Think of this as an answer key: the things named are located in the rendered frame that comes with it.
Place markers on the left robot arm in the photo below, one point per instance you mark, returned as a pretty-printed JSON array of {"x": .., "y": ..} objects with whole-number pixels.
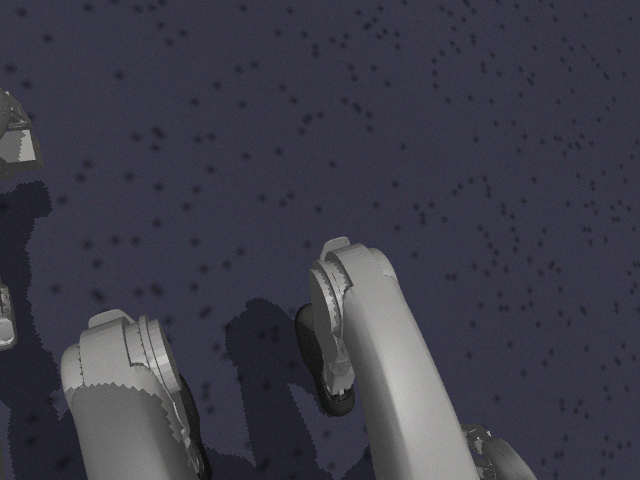
[{"x": 8, "y": 338}]

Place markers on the right robot hand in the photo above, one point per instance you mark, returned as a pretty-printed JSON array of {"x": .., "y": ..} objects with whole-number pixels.
[{"x": 501, "y": 460}]

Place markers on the left robot hand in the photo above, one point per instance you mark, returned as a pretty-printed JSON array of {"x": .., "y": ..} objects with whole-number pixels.
[{"x": 13, "y": 117}]

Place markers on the small box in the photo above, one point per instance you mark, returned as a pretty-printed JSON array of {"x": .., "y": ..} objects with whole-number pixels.
[{"x": 21, "y": 150}]

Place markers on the left robot foot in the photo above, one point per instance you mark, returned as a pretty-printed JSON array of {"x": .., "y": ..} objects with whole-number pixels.
[{"x": 205, "y": 472}]

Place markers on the right robot foot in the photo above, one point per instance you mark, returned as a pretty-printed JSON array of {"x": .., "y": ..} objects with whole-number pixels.
[{"x": 312, "y": 356}]

